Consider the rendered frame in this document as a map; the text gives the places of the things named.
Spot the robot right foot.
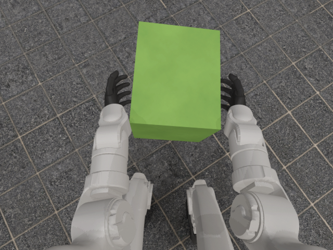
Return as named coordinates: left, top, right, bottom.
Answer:
left=186, top=199, right=197, bottom=244

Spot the right robot forearm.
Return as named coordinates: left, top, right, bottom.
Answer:
left=224, top=105, right=291, bottom=203

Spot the right robot thigh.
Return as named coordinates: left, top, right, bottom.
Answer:
left=186, top=184, right=234, bottom=250

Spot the robot right upper arm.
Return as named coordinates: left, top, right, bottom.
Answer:
left=229, top=191, right=327, bottom=250

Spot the carton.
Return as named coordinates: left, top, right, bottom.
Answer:
left=130, top=21, right=221, bottom=142

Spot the robot left upper arm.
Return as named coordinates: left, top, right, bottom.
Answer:
left=45, top=197, right=136, bottom=250

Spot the robot left hand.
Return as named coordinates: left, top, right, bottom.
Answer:
left=105, top=70, right=131, bottom=106

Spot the robot right hand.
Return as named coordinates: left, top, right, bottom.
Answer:
left=221, top=73, right=246, bottom=111

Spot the left robot forearm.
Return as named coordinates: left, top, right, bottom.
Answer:
left=71, top=104, right=132, bottom=225

